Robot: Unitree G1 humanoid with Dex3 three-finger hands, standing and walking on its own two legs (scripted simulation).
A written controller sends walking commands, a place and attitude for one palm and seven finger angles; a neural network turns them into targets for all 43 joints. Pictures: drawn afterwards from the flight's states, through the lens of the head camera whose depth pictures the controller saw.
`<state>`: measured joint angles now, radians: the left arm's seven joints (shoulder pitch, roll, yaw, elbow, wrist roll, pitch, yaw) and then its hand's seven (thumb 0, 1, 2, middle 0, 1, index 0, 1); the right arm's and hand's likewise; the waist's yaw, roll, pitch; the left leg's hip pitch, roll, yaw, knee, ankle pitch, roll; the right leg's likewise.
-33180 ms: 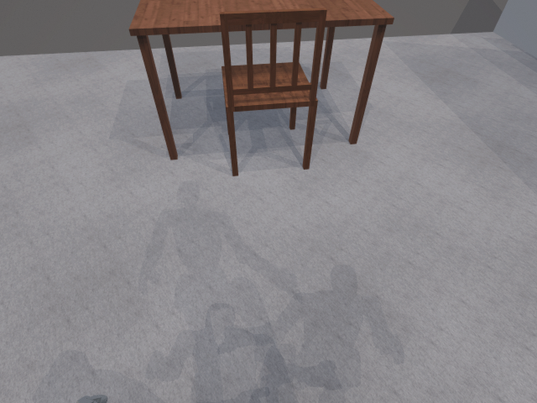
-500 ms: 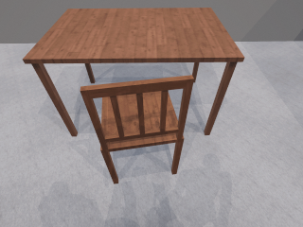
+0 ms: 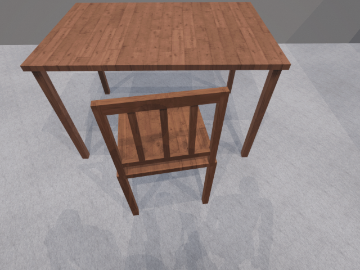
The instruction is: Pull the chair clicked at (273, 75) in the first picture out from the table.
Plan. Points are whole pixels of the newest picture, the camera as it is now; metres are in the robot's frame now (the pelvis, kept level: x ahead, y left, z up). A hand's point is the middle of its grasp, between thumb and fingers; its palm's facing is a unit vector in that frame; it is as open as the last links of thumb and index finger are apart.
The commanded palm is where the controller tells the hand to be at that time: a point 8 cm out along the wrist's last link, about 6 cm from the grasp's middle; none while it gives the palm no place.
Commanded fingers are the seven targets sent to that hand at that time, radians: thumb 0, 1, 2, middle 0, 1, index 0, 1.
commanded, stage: look to check the result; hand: left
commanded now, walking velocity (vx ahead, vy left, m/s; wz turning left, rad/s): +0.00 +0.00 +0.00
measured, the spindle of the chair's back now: (165, 134) +0.58 +0.09 -0.12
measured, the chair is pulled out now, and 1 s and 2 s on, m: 0.18 0.18 0.18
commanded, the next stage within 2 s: take the last steps up to it in 0.52 s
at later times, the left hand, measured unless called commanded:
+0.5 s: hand out of the picture -0.01 +0.15 -0.18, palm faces +0.04 -0.98 -0.17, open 7.4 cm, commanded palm none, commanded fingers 0.00 0.90 0.90 -0.20 -0.30 -0.20 -0.30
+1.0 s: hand out of the picture +0.01 +0.14 -0.18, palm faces +0.08 -0.98 -0.19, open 7.4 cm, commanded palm none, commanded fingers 0.00 0.90 0.90 -0.20 -0.30 -0.20 -0.30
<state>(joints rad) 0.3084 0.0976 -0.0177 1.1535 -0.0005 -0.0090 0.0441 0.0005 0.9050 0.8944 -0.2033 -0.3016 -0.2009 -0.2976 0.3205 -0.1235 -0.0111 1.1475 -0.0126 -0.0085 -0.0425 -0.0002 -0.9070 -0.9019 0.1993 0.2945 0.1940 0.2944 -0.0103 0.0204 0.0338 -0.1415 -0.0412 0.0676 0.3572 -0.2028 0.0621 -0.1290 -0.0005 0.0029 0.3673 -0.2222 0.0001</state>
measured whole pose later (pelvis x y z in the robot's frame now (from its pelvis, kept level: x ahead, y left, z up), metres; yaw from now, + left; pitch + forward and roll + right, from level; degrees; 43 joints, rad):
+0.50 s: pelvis +0.01 +0.00 +0.00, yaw +0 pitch -1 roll +0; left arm 0.31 0.10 -0.01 1.15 0.00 -0.01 0.05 0.00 0.91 0.89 -0.20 -0.30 -0.20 -0.30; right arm 0.31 -0.13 -0.01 1.15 -0.01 -0.01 -0.04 0.00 -0.91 -0.90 0.20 0.29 0.19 0.29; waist -0.01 0.02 0.03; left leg -0.12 -0.04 0.07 0.36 -0.22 0.06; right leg -0.11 0.01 0.00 0.36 -0.23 -0.01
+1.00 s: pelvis +0.05 -0.02 -0.01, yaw +1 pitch +0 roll +0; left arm 0.37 0.11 0.03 1.12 0.01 -0.03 0.03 0.00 0.91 0.89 -0.20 -0.30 -0.20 -0.30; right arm 0.39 -0.13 -0.04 1.16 -0.02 -0.01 -0.03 0.00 -0.91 -0.90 0.20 0.29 0.19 0.29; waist -0.01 0.04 0.01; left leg -0.18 -0.01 0.05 0.55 -0.36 0.05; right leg -0.13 0.02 -0.02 0.51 -0.37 -0.03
